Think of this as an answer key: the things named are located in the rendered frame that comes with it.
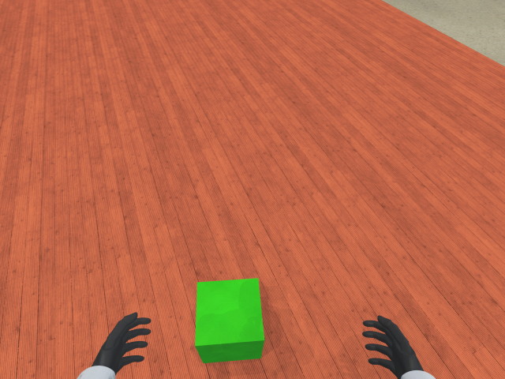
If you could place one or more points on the robot right hand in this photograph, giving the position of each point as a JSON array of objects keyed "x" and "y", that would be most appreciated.
[{"x": 402, "y": 356}]

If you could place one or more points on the carton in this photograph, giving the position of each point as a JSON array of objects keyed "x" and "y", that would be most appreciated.
[{"x": 229, "y": 324}]

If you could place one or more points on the robot left hand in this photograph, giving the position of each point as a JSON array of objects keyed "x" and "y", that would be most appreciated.
[{"x": 111, "y": 352}]

